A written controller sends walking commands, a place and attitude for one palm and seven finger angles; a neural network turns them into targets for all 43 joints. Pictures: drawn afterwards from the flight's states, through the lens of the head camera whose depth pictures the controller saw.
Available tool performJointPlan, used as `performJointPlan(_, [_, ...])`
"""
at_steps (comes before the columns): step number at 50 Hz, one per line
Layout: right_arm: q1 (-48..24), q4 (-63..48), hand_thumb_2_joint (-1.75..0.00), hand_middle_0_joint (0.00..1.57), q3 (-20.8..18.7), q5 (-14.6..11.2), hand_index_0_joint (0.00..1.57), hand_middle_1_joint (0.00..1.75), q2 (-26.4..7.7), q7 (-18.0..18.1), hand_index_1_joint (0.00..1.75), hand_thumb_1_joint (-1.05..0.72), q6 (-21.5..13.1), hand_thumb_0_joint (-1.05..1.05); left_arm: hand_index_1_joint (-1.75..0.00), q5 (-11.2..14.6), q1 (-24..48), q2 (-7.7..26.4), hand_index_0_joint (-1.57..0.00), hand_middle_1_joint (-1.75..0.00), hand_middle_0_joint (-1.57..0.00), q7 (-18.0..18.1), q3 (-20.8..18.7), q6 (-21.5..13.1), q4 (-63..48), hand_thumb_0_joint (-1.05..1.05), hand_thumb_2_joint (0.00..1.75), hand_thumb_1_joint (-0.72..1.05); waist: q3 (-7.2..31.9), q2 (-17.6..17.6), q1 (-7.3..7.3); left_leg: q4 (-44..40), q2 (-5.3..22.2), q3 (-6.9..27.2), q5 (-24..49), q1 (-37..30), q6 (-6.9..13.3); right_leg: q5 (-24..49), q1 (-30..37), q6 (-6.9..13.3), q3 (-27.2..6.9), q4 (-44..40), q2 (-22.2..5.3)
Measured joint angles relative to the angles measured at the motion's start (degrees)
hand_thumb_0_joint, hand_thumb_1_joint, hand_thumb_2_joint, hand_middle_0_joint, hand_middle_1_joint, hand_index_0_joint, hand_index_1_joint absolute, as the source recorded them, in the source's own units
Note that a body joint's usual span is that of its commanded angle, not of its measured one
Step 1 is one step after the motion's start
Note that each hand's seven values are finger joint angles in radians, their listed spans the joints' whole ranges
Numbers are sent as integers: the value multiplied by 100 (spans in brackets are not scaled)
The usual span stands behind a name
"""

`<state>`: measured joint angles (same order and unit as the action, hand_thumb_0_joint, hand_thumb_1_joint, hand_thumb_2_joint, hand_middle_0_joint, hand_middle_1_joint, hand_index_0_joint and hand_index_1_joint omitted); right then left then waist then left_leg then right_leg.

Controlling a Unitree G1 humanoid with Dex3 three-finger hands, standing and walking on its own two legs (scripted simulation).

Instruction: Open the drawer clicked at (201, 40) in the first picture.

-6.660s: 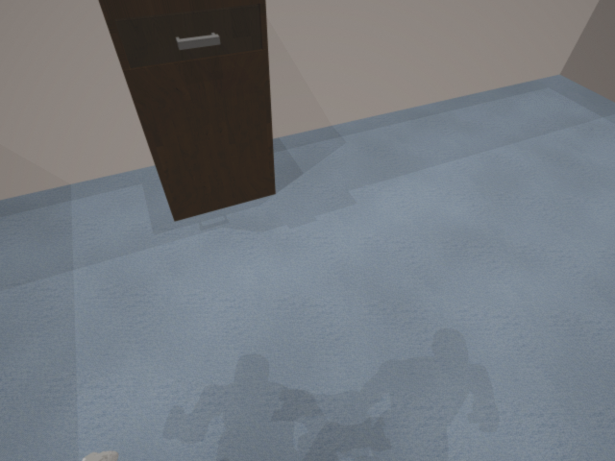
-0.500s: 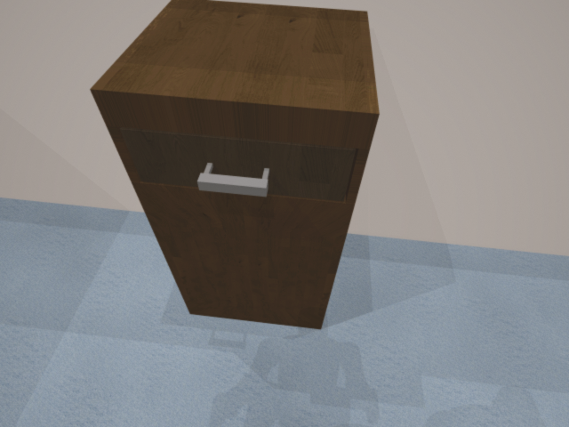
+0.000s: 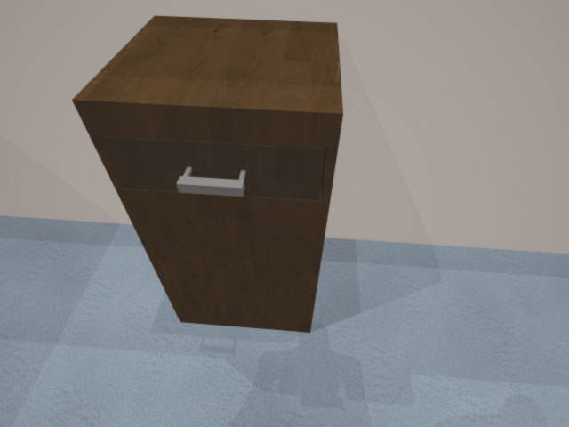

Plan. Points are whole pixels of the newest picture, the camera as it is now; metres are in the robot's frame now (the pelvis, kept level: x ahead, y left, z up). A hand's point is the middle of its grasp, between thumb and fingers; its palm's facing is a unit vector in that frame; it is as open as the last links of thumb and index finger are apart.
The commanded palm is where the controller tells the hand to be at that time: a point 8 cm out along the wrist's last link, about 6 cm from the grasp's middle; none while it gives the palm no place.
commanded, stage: come to a stop and stand still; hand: left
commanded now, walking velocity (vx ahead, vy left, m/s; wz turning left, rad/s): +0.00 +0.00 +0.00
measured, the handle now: (213, 179) +0.57 +0.17 +0.00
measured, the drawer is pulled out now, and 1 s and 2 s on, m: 0.00 0.00 0.00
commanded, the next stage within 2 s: look again from close up in 0.08 s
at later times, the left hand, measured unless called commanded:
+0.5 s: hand out of the picture +0.04 +0.20 -0.18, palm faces +0.03 -0.98 -0.20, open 7.3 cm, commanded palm none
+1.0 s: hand (125, 369) +0.21 +0.24 -0.05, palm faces -0.04 -0.54 -0.84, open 7.6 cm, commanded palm +0.16 +0.26 -0.04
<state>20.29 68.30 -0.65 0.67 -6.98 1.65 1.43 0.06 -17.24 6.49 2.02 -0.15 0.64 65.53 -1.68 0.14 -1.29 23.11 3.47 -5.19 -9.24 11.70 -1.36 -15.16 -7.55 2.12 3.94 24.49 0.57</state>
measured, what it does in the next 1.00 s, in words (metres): stands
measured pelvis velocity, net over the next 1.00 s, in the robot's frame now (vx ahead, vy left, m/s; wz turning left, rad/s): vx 0.01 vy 0.03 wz -0.01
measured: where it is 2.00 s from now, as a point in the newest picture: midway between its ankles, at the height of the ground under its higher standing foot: outside the picture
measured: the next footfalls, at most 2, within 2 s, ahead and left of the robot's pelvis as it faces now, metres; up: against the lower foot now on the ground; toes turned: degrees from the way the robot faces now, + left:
none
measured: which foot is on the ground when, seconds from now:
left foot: down 0.00-1.00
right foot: down 0.00-1.00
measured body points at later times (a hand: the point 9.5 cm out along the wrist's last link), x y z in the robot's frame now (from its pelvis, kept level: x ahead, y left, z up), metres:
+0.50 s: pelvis +0.03 +0.03 -0.01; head +0.02 +0.03 +0.44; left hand +0.03 +0.25 -0.17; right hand +0.03 -0.19 -0.17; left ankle +0.03 +0.14 -0.74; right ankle -0.02 -0.09 -0.74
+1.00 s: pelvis +0.01 +0.03 -0.02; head +0.02 +0.01 +0.43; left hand +0.21 +0.27 +0.00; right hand +0.14 -0.21 -0.14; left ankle +0.03 +0.14 -0.74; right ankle +0.00 -0.07 -0.74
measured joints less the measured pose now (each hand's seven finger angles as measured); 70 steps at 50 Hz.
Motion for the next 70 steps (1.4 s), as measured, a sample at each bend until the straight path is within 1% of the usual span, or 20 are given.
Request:
performJointPlan(9, [-7, -4, -89, 20, 10, -8, 20, 30, 159, 26, 30, -91, -57, 0, -30, 3, -68, -94, -20, -30, -20, 19, -4, -25, 26, 1, 90, 91, -5, -16, 15, 50, 8, 5, -77, 36, -11, -55, -17, 4, 1, 9, 6])
performJointPlan(11, [-70, -140, -89, 20, 25, -9, 20, 30, 112, -24, 30, -91, -59, 0, -30, -50, -98, -143, -20, -30, -20, 79, 43, -135, -27, 1, 90, 91, -4, 97, 41, 466, 77, 124, -335, 280, 8, -49, -100, -8, 18, 29, 86])
performJointPlan(13, [-124, -360, -89, 20, 6, 5, 20, 30, 42, -71, 30, -91, -67, 0, -30, -77, -174, -175, -20, -30, -20, 81, 75, -212, -127, 1, 90, 91, 19, 216, -12, 795, 97, 270, -575, 446, 58, -115, -210, -6, 44, 162, 154])
performJointPlan(16, [-185, -568, -89, 20, 23, 30, 20, 30, 22, -77, 30, -91, -154, 0, -30, -76, -182, -105, -20, -30, -20, 77, 69, -223, -164, 1, 90, 91, 58, 160, -66, 964, 10, 270, -658, 463, 60, -314, -268, -47, 29, 436, 61])
performJointPlan(21, [-198, -619, -89, 20, 78, 35, 20, 30, -110, -16, 30, -93, -196, 2, -30, -61, -99, 68, -20, -30, -20, 66, 41, -182, -270, 1, 90, 92, 152, 92, 41, 981, -142, 184, -788, 309, 167, -489, -192, -165, -41, 603, -104])
performJointPlan(26, [-297, -623, -89, 20, 112, 26, 20, 30, -184, -11, 30, -94, -201, 2, -30, -56, -4, 231, -20, -30, -20, 57, 23, -150, -370, 1, 90, 92, 168, 0, 84, 878, -237, 121, -793, 173, 231, -523, -105, -234, -95, 585, -201])
performJointPlan(33, [-445, -601, -89, 20, 142, 19, 20, 30, -221, -13, 30, -93, -205, 1, -30, -57, 76, 327, -20, -30, -19, 29, 25, -104, -399, 1, 90, 91, 101, -93, 101, 710, -302, 61, -744, 64, 279, -475, -32, -294, -148, 460, -262])
performJointPlan(40, [-510, -567, -89, 20, 148, -4, 20, 30, -239, -17, 30, -92, -198, 1, -30, -75, 56, 286, -20, -30, -19, 50, 55, -103, -325, 1, 90, 91, 50, -90, 116, 684, -290, 38, -728, 78, 294, -419, -11, -327, -169, 345, -251])
performJointPlan(41, [-415, -802, -89, 20, 161, -76, 20, 30, -265, 4, 30, -92, -247, 1, -30, -278, -213, 308, -20, -30, -20, 73, 118, 281, -1216, 1, 90, 91, 44, -87, 149, 731, -278, 20, -746, 143, 295, -409, -91, -317, -190, 392, -241])
performJointPlan(43, [-179, -1256, -89, 20, 144, -189, 20, 30, -274, 167, 30, -92, -821, 1, -30, -680, -809, 504, -21, -30, -20, 394, 261, 491, -3314, 2, 90, 91, 88, -174, 264, 630, -352, -89, -692, 182, 292, -497, -450, -172, -225, 898, -321])
performJointPlan(45, [-129, -1641, -89, 20, 68, -245, 20, 30, -288, 274, 30, -92, -1296, 1, -31, -1107, -1012, 723, -21, -31, -20, 789, 387, 574, -4783, 2, 89, 90, 190, -206, 187, 598, -488, -88, -604, 313, 291, -559, -808, -103, -214, 1280, -350])
performJointPlan(47, [-224, -2073, -89, 20, 30, -143, 20, 30, -399, 271, 30, -92, -1442, 1, -32, -1908, -815, 909, -21, -33, -20, 1091, 460, 547, -5626, 2, 88, 88, 335, -126, 71, 885, -580, -13, -639, 682, 312, -672, -1096, -26, -228, 1308, -327])
performJointPlan(50, [-613, -2624, -89, 20, -26, 60, 20, 30, -638, 125, 30, -91, -1154, 1, -35, -3370, -411, 1010, -21, -36, -20, 1532, 433, 383, -6059, 2, 86, 83, 660, 182, 85, 1384, -439, -31, -813, 1246, 301, -679, -1635, -52, -263, 1658, -205])
performJointPlan(53, [-1062, -3113, -89, 20, -103, 169, 20, 30, -699, -91, 30, -91, -671, 1, -39, -4666, -252, 1043, -21, -39, -20, 1864, 413, 147, -6107, 1, 84, 77, 900, 195, 199, 1756, -306, -160, -947, 1709, 254, -749, -2175, -6, -393, 2053, -90])
performJointPlan(55, [-1279, -3400, -89, 20, -141, 192, 20, 30, -725, -213, 30, -91, -372, 1, -41, -5262, -320, 1024, -21, -42, -20, 1923, 471, -37, -6150, 1, 82, 73, 962, 107, 320, 1934, -252, -212, -1006, 1925, 217, -810, -2436, 38, -445, 2273, -44])
performJointPlan(57, [-1416, -3641, -89, 20, -157, 214, 20, 30, -758, -271, 30, -91, -135, 1, -44, -5694, -507, 1022, -22, -45, -21, 1983, 533, -237, -6219, 1, 81, 69, 972, 1, 441, 2078, -225, -203, -1051, 2086, 182, -877, -2610, 82, -435, 2447, -23])
performJointPlan(60, [-1537, -3874, -89, 20, -182, 305, 20, 30, -801, -271, 30, -91, 130, 1, -49, -6134, -744, 1152, -23, -49, -22, 2123, 547, -448, -6303, 0, 78, 61, 896, -119, 627, 2286, -201, -88, -1113, 2265, 132, -978, -2740, 152, -320, 2635, -9])
performJointPlan(62, [-1602, -3912, -89, 20, -196, 372, 20, 30, -808, -249, 30, -91, 240, 1, -52, -6257, -775, 1310, -24, -52, -23, 2227, 458, -578, -6345, 0, 76, 56, 849, -141, 727, 2444, -189, 31, -1166, 2379, 107, -1046, -2787, 199, -204, 2739, -3])
performJointPlan(66, [-1740, -3789, -89, 20, -163, 427, 20, 30, -746, -193, 30, -91, 318, 1, -58, -6128, -471, 1605, -26, -58, -25, 2352, 182, -707, -6404, 0, 71, 46, 787, -35, 778, 2748, -172, 290, -1287, 2543, 79, -1171, -2790, 268, 47, 2883, 14])
performJointPlan(70, [-1772, -3627, -89, 20, -39, 366, 20, 30, -588, -172, 30, -91, 377, 1, -64, -5836, 20, 1662, -27, -64, -26, 2173, 53, -452, -6373, 0, 68, 36, 745, 124, 685, 2716, -173, 403, -1292, 2447, 25, -1175, -2632, 288, 150, 2788, 23])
